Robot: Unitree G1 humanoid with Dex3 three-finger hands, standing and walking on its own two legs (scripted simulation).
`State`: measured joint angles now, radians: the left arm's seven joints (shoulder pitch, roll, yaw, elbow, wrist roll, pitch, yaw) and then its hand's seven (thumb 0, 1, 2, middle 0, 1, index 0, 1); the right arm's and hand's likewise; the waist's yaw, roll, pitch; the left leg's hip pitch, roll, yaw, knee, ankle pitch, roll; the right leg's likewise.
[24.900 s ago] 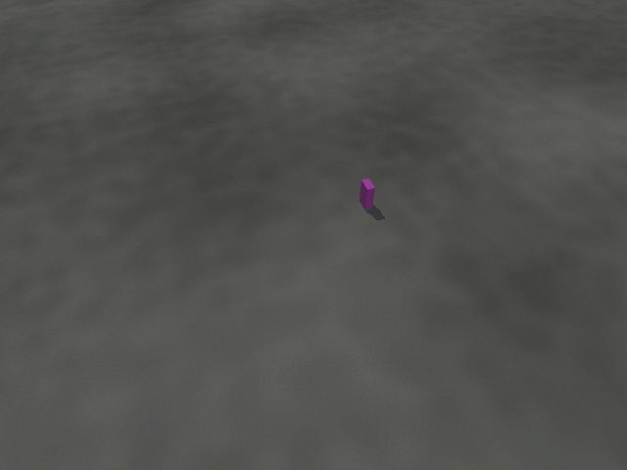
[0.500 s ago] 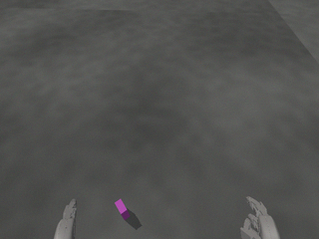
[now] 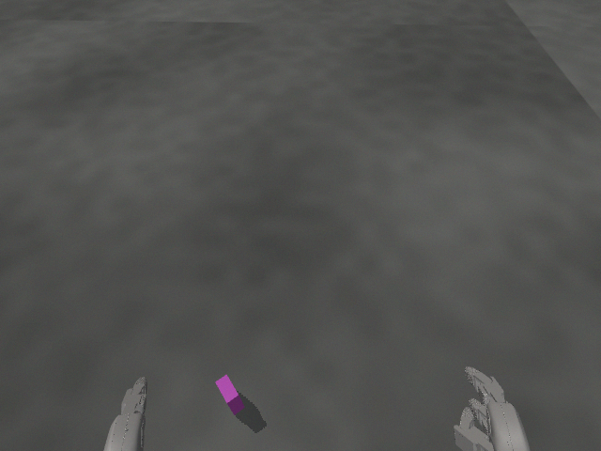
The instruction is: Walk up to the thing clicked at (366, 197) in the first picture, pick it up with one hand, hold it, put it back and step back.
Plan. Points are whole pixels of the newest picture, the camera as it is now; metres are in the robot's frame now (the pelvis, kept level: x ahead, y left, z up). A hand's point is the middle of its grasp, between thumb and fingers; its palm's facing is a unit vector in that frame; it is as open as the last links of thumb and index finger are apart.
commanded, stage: home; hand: left
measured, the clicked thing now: (230, 395) +0.40 +0.23 -0.66
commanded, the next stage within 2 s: stand in 0.62 s
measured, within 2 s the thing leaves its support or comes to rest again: neither
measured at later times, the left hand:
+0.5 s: hand (172, 445) +0.17 +0.19 -0.06, palm faces +0.11 -0.95 -0.28, open 17.3 cm
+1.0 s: hand (168, 444) +0.17 +0.19 -0.06, palm faces +0.11 -0.95 -0.28, open 13.5 cm
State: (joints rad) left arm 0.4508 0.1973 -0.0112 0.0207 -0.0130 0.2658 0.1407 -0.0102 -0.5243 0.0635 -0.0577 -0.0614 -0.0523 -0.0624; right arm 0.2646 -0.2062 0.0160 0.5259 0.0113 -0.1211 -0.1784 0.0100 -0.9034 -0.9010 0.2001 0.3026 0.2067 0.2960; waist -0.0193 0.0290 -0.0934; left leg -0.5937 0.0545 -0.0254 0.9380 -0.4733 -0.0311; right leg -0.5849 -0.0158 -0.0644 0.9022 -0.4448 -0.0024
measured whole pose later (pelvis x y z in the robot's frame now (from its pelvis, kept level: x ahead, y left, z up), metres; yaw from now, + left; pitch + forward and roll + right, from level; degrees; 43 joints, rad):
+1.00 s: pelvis +0.00 +0.01 +0.00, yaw +0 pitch +7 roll -2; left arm 0.45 0.20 -0.01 0.01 -0.01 0.27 0.14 -0.01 -0.03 0.54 -0.18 -0.25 -0.17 -0.25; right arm 0.27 -0.20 0.02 0.53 0.01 -0.13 -0.18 0.01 -0.90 -0.90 0.20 0.30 0.21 0.30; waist -0.01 0.03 -0.09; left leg -0.59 0.05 -0.02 0.94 -0.48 -0.02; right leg -0.58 -0.02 -0.06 0.89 -0.45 0.01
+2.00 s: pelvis -0.01 +0.01 +0.06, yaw +1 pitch -4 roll +0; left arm 0.15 0.32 0.00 1.16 0.02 -0.02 0.02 0.01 0.91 0.90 -0.20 -0.30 -0.20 -0.30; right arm 0.14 -0.31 -0.02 1.14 -0.03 0.00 -0.01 0.00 -0.91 -0.90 0.20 0.30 0.21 0.30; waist 0.02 0.01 0.05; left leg -0.11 0.00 0.00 0.35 -0.18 -0.01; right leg -0.12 -0.05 -0.05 0.36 -0.18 0.02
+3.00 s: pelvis +0.01 +0.00 +0.06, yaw +0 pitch -2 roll +0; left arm 0.09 0.33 0.01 1.16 0.01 -0.02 0.01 0.00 0.91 0.90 -0.20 -0.30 -0.20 -0.30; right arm 0.11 -0.33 -0.01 1.16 -0.02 0.00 -0.01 0.00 -0.91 -0.90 0.20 0.30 0.21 0.30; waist 0.01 0.01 0.05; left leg -0.08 0.03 0.01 0.29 -0.18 -0.03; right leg -0.10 -0.02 -0.05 0.32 -0.18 0.00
